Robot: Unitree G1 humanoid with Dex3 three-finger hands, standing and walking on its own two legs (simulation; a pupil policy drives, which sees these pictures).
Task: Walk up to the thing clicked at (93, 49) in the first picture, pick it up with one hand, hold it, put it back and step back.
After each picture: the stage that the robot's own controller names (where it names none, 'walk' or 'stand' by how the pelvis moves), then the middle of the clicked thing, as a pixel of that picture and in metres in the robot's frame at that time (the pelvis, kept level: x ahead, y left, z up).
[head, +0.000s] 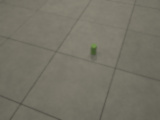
stand; (93, 49) +1.26 -0.11 -0.72
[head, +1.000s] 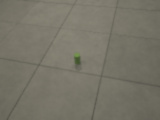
walk; (77, 58) +1.15 +0.16 -0.70
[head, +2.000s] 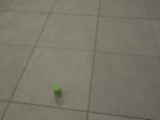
walk; (57, 90) +0.71 +0.27 -0.71
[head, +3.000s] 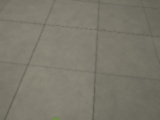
walk; out of the picture +0.44 +0.17 -0.70
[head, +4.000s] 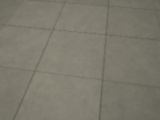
stand; out of the picture +0.37 +0.19 -0.72
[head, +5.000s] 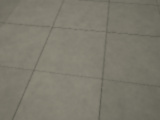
stand; out of the picture +0.34 +0.21 -0.72
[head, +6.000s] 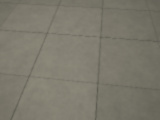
stand; out of the picture +0.34 +0.22 -0.72
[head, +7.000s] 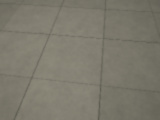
stand; out of the picture +0.32 +0.21 -0.72
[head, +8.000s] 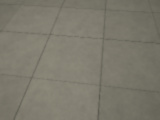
stand; out of the picture +0.33 +0.21 -0.72
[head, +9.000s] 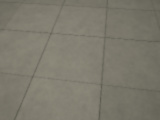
stand; out of the picture +0.33 +0.21 -0.72
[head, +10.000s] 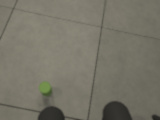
go down; (45, 89) +0.40 +0.18 -0.50
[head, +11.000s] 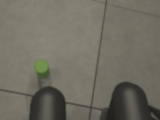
go down; (42, 69) +0.45 +0.17 -0.34
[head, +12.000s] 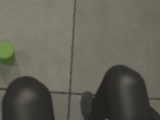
close in; (5, 53) +0.45 +0.20 -0.26
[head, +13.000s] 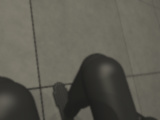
close; out of the picture +0.44 +0.22 -0.24
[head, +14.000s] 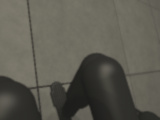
lift; out of the picture +0.43 +0.23 -0.23
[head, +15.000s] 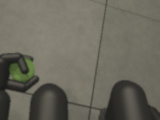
lift; (23, 74) +0.35 +0.21 -0.08
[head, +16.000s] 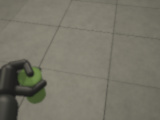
hold; (33, 86) +0.33 +0.18 +0.05
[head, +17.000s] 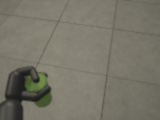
hold; (39, 91) +0.32 +0.17 +0.00
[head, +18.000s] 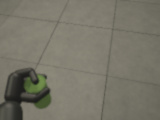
hold; (39, 92) +0.32 +0.17 +0.00
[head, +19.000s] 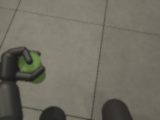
crouch; (33, 69) +0.40 +0.16 -0.07
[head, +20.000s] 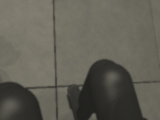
lower; out of the picture +0.47 +0.22 -0.20
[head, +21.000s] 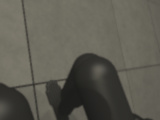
lower; out of the picture +0.46 +0.24 -0.24
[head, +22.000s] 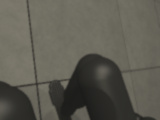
lower; out of the picture +0.46 +0.24 -0.24
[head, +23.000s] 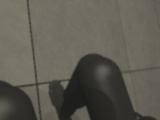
lower; out of the picture +0.45 +0.24 -0.24
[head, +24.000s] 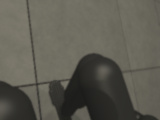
lower; out of the picture +0.45 +0.24 -0.24
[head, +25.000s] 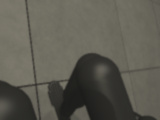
open; out of the picture +0.44 +0.22 -0.24
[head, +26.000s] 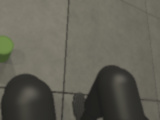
stand; (1, 50) +0.45 +0.20 -0.25
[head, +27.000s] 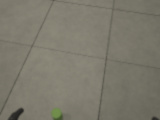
stand; (57, 115) +0.39 +0.16 -0.61
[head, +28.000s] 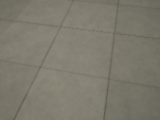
stand; out of the picture +0.39 +0.17 -0.66
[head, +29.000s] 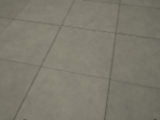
stand; out of the picture +0.38 +0.16 -0.66
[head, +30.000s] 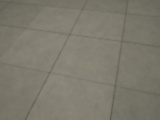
stand; out of the picture +0.40 +0.16 -0.72
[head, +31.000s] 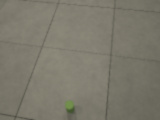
walk; (69, 107) +0.44 +0.12 -0.70
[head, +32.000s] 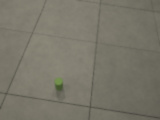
walk; (58, 84) +0.65 +0.14 -0.70
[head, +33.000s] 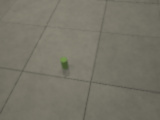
stand; (64, 63) +0.96 +0.25 -0.69
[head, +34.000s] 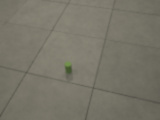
stand; (68, 67) +0.97 +0.18 -0.72
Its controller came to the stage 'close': yes
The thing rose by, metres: 0.72
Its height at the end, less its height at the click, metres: +0.00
